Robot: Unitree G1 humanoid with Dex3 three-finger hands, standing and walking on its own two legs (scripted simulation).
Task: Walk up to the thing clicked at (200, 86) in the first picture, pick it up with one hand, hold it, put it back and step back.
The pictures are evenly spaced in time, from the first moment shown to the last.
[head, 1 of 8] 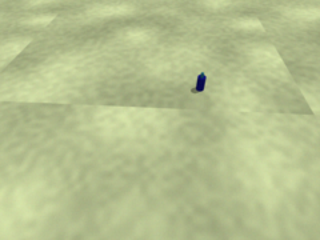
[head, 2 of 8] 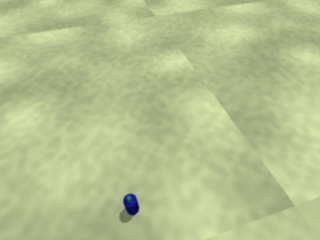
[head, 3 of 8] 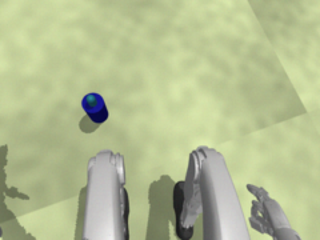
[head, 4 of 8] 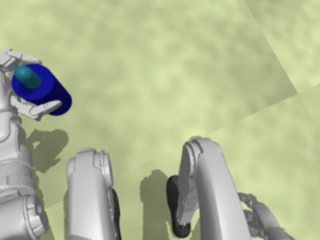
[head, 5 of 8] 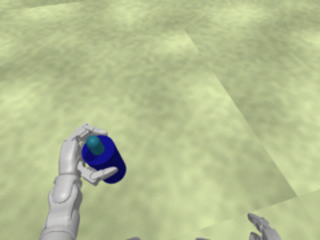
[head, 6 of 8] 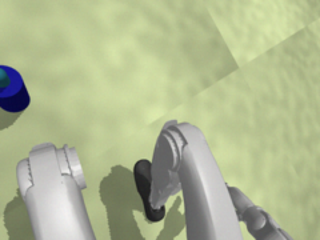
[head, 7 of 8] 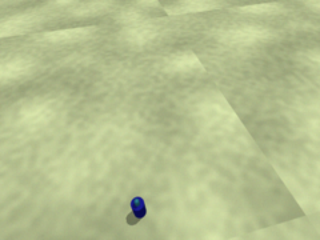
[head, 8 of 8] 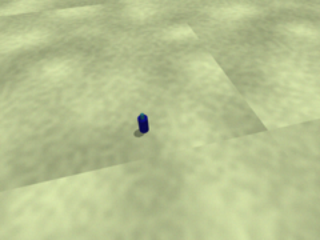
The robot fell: no
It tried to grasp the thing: yes
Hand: left
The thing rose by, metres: 0.67
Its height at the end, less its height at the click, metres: +0.00
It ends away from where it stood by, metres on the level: 0.02
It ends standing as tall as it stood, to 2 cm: yes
